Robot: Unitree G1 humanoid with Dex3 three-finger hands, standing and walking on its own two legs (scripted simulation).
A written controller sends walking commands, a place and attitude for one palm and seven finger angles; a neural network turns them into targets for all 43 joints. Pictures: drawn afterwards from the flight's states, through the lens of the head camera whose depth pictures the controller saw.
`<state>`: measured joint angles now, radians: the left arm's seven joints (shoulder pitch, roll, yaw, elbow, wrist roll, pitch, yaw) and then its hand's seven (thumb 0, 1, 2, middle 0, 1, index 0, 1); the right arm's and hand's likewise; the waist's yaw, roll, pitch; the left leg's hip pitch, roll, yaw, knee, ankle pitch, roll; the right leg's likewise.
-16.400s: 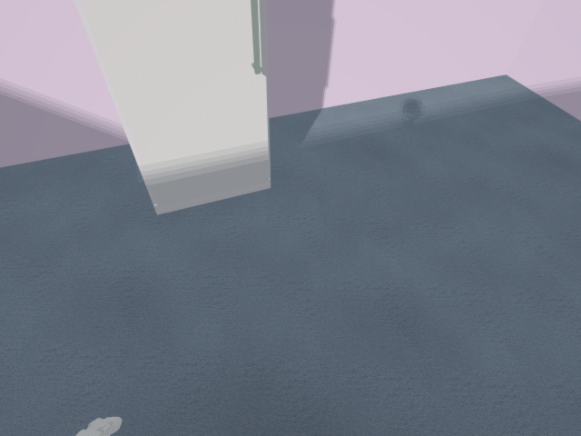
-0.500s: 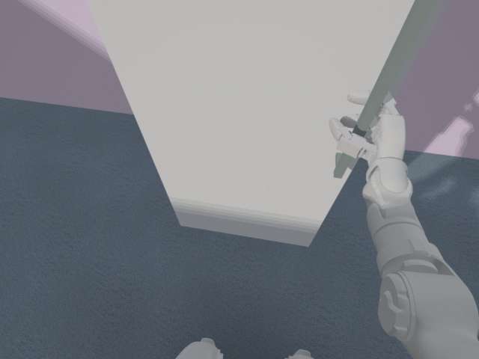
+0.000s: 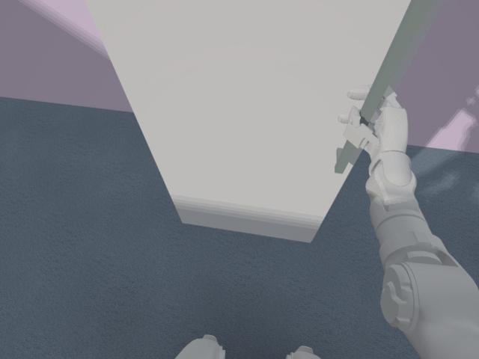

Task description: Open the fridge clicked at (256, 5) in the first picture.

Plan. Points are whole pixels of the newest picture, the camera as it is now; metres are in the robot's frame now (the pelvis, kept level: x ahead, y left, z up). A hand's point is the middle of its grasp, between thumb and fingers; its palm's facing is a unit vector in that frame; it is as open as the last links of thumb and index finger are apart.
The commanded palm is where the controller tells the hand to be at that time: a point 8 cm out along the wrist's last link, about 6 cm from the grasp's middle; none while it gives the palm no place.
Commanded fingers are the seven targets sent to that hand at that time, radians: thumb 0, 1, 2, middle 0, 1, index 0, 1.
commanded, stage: grip the handle and tug to test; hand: right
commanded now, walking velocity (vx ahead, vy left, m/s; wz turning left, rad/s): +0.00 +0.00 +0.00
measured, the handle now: (372, 91) +0.54 -0.12 +0.14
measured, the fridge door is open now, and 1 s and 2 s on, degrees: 0 5 41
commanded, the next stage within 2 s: pull the door a little, standing still in 0.36 s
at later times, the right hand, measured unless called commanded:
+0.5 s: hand (351, 131) +0.48 -0.09 +0.10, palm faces -0.02 +1.00 +0.02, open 5.4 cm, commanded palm +0.45 -0.15 +0.10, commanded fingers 0.00 -0.90 -0.90 0.45 1.40 0.45 1.40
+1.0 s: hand (349, 155) +0.43 -0.09 +0.10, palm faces -0.07 +1.00 +0.01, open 6.1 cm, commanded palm +0.36 -0.15 +0.10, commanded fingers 0.00 -0.90 -0.90 0.45 1.40 0.45 1.40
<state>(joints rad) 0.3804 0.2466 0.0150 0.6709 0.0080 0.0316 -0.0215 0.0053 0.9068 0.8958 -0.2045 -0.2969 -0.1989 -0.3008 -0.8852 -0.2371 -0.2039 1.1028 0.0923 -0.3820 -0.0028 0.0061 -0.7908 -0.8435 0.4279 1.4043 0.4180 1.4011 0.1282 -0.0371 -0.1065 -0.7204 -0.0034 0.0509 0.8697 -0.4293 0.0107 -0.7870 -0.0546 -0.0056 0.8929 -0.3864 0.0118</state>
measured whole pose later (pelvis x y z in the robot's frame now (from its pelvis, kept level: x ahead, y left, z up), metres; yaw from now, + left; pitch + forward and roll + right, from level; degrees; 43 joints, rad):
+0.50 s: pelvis +0.03 -0.01 +0.01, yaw +2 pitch +15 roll +1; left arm 0.39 0.24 0.03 0.62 0.00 0.04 -0.04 0.01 0.91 0.90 -0.20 -0.30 -0.20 -0.30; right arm -0.64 -0.18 -0.19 0.79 0.12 -0.29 -0.01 0.02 -0.80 -0.80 0.33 1.40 0.35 1.38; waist 0.11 -0.04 -0.13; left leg -0.63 -0.01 0.01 0.81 -0.43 0.00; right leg -0.68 -0.06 -0.05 0.83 -0.41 0.00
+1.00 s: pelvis +0.06 +0.00 +0.03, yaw +4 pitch +13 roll +0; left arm 0.37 0.23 0.02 0.55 -0.01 0.04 -0.05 0.01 0.91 0.90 -0.20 -0.30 -0.20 -0.30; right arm -0.18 -0.13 -0.10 0.30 0.16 -0.20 0.01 0.01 -0.80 -0.81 0.22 1.30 0.23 1.27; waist 0.07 -0.04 -0.13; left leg -0.50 -0.01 -0.02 0.72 -0.40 0.01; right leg -0.52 -0.05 -0.06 0.73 -0.39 0.00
